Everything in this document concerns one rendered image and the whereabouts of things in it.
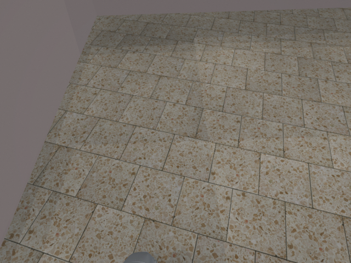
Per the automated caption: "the left robot thigh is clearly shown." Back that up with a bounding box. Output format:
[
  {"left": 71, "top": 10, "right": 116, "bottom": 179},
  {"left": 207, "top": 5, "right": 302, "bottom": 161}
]
[{"left": 123, "top": 252, "right": 157, "bottom": 263}]

